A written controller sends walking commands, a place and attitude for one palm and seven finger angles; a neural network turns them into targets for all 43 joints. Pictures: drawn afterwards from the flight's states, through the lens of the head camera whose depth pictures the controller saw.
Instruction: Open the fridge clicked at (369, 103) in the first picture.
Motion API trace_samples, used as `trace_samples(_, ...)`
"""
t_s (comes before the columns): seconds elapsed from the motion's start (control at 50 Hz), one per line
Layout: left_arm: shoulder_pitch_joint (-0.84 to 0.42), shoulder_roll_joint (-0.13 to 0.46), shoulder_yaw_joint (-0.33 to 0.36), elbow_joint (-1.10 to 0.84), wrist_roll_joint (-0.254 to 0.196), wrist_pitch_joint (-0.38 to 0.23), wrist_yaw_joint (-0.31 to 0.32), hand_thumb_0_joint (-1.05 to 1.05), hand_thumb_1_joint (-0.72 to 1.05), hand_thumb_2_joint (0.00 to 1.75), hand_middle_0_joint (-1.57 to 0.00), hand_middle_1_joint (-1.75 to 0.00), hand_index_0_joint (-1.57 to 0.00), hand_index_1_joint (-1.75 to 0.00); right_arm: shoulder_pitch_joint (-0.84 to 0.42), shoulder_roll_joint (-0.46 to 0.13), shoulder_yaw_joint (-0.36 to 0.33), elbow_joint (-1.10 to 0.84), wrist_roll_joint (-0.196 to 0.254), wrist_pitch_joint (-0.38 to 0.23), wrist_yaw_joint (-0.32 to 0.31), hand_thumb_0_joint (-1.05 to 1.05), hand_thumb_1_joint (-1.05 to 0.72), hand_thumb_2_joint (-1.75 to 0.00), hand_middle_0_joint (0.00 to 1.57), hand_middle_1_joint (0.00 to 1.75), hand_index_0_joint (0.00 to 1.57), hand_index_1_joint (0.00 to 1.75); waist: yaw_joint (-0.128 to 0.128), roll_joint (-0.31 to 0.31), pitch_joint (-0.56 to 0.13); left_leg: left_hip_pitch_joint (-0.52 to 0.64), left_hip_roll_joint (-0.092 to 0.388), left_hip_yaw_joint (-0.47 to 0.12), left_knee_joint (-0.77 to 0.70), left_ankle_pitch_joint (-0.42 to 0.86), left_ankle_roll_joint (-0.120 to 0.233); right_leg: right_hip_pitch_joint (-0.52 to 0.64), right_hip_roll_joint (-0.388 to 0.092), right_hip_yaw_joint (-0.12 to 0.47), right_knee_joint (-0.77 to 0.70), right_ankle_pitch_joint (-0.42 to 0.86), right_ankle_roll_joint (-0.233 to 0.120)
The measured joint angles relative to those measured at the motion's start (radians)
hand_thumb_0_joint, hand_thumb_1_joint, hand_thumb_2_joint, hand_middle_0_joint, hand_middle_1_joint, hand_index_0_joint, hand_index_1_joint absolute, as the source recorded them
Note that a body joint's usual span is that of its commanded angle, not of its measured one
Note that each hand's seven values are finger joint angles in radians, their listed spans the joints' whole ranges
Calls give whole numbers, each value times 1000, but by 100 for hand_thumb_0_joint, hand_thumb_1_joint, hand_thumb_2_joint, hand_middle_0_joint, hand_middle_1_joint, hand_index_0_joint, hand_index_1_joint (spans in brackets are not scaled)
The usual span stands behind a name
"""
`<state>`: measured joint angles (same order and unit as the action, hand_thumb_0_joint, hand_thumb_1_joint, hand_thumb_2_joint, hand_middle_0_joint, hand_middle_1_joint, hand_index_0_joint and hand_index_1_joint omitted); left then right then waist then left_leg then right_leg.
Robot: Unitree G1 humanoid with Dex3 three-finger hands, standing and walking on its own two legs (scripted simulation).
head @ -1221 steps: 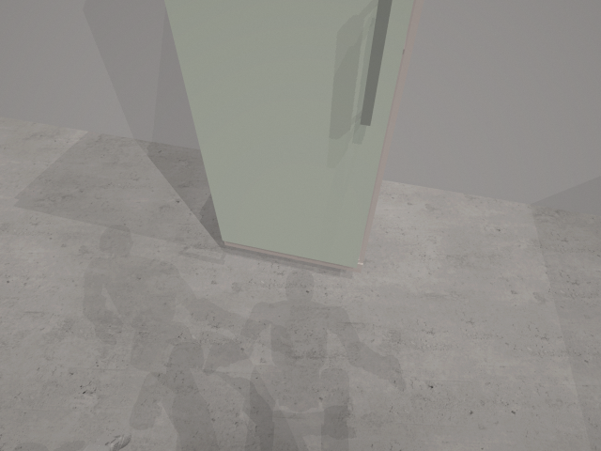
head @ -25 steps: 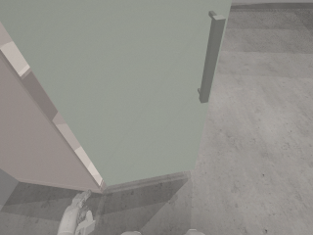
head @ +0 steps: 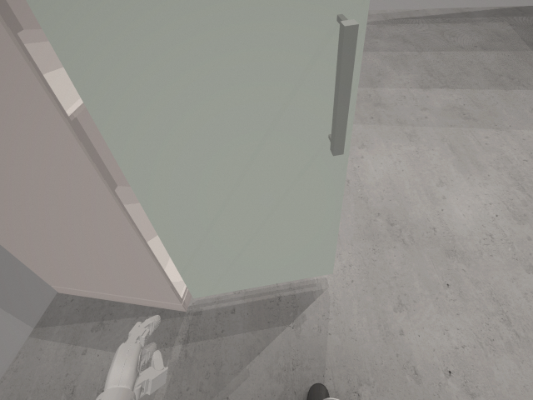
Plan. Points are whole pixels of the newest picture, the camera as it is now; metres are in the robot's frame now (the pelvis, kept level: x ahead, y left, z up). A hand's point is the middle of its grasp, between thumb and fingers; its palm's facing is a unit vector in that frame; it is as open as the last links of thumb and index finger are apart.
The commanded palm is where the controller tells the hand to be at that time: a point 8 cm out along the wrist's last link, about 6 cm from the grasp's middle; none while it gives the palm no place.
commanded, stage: stop stepping back and stand still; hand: right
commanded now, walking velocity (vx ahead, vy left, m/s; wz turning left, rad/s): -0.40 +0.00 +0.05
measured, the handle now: (338, 92) +0.66 -0.11 +0.13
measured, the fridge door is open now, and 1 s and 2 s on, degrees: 71 71 71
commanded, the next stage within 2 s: let the arm hang, fingers relaxed in 1.40 s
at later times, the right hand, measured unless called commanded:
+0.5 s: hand out of the picture +0.11 -0.29 +0.19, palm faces +0.29 +0.82 -0.49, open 7.4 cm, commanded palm +0.06 -0.33 +0.18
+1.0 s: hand out of the picture +0.12 -0.31 +0.18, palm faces +0.38 +0.77 -0.52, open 7.4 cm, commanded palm +0.07 -0.35 +0.18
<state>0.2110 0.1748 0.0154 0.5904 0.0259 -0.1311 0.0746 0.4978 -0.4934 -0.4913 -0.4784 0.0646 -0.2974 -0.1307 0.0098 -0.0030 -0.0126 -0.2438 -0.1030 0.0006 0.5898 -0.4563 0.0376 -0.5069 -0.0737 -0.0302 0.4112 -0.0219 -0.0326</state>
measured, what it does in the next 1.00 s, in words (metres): walks backwards: right foot, then left foot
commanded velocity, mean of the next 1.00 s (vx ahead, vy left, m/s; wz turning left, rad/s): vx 0.14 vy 0.08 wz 0.00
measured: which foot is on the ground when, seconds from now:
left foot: down 0.00-0.20, up 0.22-0.50, down 0.52-1.00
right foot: down 0.00-0.06, up 0.08-0.18, down 0.20-0.48, up 0.50-0.72, down 0.74-1.00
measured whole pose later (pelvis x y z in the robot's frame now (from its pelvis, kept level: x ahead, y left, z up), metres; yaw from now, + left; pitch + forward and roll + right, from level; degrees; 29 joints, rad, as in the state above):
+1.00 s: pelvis -0.10 -0.06 -0.01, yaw +5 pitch -1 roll +0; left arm 0.28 0.15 -0.03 0.65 0.02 -0.14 0.04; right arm 0.57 -0.46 -0.47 -0.50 0.03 -0.22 -0.16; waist 0.01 0.00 0.00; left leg -0.27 -0.02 0.09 0.62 -0.33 0.06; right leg -0.40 -0.08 -0.02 0.79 -0.39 0.03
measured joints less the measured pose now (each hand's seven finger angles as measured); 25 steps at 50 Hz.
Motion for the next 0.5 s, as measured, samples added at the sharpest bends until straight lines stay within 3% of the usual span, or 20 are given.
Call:
trace_samples(0.04,7,-4,-3,4,1,-10,-9,2,90,90,-21,-30,-20,-30,5,16,10,-24,7,8,-12,1,-89,-90,21,30,21,30,-18,17,-4,31,21,8,-76,-4,14,-14,6,-30,-17,-15,18)
trace_samples(0.06,2,-1,-4,10,2,-11,-13,2,90,90,-21,-30,-20,-30,2,32,23,-36,4,7,-16,2,-89,-90,21,30,21,30,-26,16,5,26,28,8,-95,60,6,-28,6,-39,6,-58,32)
trace_samples(0.1,5,2,-7,34,5,-9,-16,2,90,90,-21,-30,-20,-30,2,54,59,-65,-13,11,-19,2,-89,-90,21,30,21,30,-43,25,13,12,52,10,-76,155,-8,-58,25,-29,171,-207,67)
trace_samples(0.14,29,1,-18,62,6,6,-15,2,90,90,-21,-30,-20,-30,17,69,87,-83,-29,23,-22,2,-89,-90,21,30,21,30,-64,53,-19,-7,83,-4,-44,155,-16,-38,56,-12,371,-299,71)
trace_samples(0.18,60,9,-31,68,-1,18,-9,2,90,90,-21,-30,-20,-30,5,85,98,-65,-37,37,-25,1,-89,-90,21,30,21,30,-69,53,-62,-34,106,11,-16,140,-35,60,59,2,341,-344,62)
trace_samples(0.2,66,15,-31,68,-6,14,-3,2,90,90,-21,-30,-21,-30,-27,90,99,-41,-39,45,-26,1,-89,-90,21,30,21,30,-57,41,-70,-56,107,24,15,112,-44,88,59,16,276,-304,36)
trace_samples(0.24,52,-1,-31,86,-16,0,7,2,90,90,-21,-30,-20,-30,-119,86,87,37,-39,61,-33,1,-88,-90,21,30,21,30,-35,54,-35,-96,96,-13,126,32,-45,88,77,12,257,-212,-15)
trace_samples(0.28,47,-27,-37,91,-16,-8,-3,2,90,90,-21,-30,-20,-30,-152,86,67,90,-35,94,-37,1,-89,-90,21,30,21,30,-7,61,-14,-135,58,-39,267,7,-39,118,78,7,194,-177,-10)
trace_samples(0.34,76,-56,-50,69,-10,-21,-32,2,90,90,-21,-30,-20,-30,-76,90,66,56,-31,137,-35,2,-89,-90,20,30,20,30,29,56,-18,-137,17,0,323,28,-30,181,68,1,40,-160,14)
trace_samples(0.44,126,-50,-55,32,11,-14,-34,2,90,90,-21,-30,-21,-30,111,49,109,-80,-28,146,-23,2,-89,-90,20,30,21,30,31,29,-49,31,-16,128,17,-4,-3,234,54,-13,-145,-172,65)
trace_samples(0.48,120,-38,-48,22,17,3,-25,2,90,90,-21,-30,-21,-30,125,-2,89,-98,-26,152,-21,2,-89,-90,21,30,21,30,18,44,-54,118,1,144,-129,10,30,182,74,-46,-86,-230,77)
trace_samples(0.5,111,-31,-45,12,17,9,-23,2,90,90,-21,-30,-21,-30,122,-36,61,-105,-26,152,-23,2,-89,-90,21,30,21,30,6,76,-58,145,33,103,-192,-11,68,113,100,-75,19,-288,76)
